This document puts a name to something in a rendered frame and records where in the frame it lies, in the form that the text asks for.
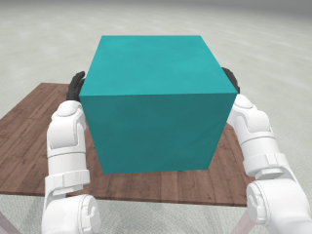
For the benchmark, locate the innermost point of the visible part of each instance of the robot right forearm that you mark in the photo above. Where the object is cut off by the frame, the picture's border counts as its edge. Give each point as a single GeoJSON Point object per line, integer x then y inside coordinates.
{"type": "Point", "coordinates": [262, 156]}

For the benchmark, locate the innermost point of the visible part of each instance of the robot right upper arm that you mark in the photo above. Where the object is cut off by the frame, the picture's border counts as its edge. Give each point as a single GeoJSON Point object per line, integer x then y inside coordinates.
{"type": "Point", "coordinates": [279, 205]}

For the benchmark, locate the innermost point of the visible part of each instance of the robot left upper arm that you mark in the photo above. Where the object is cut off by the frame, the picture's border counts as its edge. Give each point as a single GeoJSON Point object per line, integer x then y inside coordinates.
{"type": "Point", "coordinates": [72, 215]}

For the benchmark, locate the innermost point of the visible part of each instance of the carton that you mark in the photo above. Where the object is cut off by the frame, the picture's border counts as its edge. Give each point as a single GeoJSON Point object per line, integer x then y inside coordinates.
{"type": "Point", "coordinates": [155, 103]}

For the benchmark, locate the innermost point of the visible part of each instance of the table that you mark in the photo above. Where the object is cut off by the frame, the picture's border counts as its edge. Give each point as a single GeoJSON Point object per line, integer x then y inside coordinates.
{"type": "Point", "coordinates": [24, 164]}

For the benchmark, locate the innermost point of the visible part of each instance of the robot left forearm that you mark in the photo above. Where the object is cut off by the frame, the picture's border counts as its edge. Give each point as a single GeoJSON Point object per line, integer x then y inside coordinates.
{"type": "Point", "coordinates": [66, 150]}

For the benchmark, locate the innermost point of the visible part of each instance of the left robot hand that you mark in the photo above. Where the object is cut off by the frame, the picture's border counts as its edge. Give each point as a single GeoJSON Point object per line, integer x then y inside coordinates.
{"type": "Point", "coordinates": [75, 87]}

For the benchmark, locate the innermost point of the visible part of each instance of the right robot hand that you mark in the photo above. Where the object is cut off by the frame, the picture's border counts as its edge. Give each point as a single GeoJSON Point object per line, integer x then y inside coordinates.
{"type": "Point", "coordinates": [232, 79]}

